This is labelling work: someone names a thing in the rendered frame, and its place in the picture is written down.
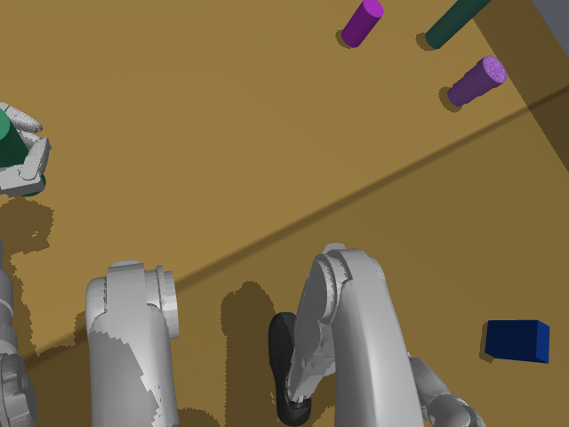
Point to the right robot hand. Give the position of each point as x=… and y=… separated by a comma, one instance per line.
x=428, y=384

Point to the right robot foot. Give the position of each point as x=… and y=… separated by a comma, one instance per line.
x=280, y=350

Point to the right robot arm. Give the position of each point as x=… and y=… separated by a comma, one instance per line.
x=452, y=411

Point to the left robot arm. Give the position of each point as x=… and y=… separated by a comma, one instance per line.
x=18, y=403

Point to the left robot hand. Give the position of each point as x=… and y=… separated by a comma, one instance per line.
x=17, y=180

